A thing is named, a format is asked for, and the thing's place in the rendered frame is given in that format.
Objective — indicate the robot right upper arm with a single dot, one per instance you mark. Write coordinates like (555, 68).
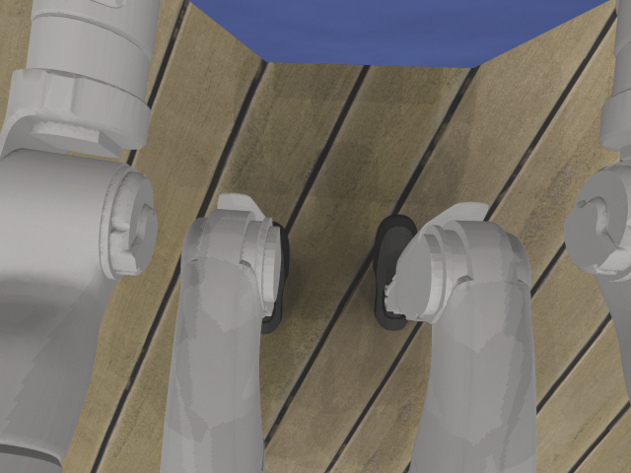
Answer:
(597, 236)

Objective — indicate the left robot foot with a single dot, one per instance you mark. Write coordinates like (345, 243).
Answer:
(270, 323)

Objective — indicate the carton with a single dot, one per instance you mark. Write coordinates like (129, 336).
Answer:
(423, 33)

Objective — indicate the right robot thigh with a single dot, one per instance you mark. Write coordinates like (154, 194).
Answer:
(479, 414)

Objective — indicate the robot right forearm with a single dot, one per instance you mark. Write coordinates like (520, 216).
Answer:
(615, 122)

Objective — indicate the robot left upper arm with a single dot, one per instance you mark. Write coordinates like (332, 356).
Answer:
(70, 227)

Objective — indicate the robot left forearm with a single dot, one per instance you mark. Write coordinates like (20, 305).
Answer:
(84, 86)

